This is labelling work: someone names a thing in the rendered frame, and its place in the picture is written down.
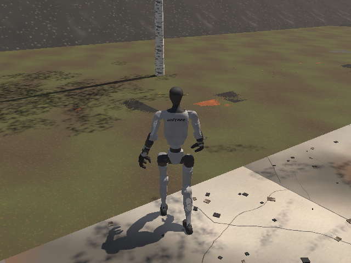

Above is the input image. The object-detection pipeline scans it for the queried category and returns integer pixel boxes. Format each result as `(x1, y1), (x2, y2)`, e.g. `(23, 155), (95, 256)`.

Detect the humanoid robot torso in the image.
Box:
(163, 108), (189, 164)

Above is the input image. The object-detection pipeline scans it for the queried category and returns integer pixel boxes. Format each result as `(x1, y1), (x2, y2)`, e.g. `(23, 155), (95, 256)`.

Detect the robot right upper arm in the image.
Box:
(187, 110), (202, 139)

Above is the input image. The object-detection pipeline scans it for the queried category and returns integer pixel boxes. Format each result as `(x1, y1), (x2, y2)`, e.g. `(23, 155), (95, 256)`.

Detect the robot left thigh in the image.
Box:
(157, 152), (168, 186)

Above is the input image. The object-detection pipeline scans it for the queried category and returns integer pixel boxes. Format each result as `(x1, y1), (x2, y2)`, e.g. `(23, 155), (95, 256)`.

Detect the robot left upper arm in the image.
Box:
(149, 110), (165, 141)

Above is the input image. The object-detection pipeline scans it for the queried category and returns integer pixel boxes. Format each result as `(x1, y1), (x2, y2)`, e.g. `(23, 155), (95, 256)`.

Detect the right robot forearm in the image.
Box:
(196, 131), (204, 146)

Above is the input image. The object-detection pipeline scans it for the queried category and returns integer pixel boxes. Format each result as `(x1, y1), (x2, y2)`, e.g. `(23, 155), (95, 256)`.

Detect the left robot forearm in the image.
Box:
(141, 133), (154, 157)

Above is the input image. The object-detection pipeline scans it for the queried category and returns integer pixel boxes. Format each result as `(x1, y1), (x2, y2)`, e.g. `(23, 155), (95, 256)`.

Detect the left robot hand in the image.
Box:
(138, 154), (151, 169)

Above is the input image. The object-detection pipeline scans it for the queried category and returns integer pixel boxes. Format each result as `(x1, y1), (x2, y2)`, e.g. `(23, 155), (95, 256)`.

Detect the right robot hand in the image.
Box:
(191, 143), (204, 152)

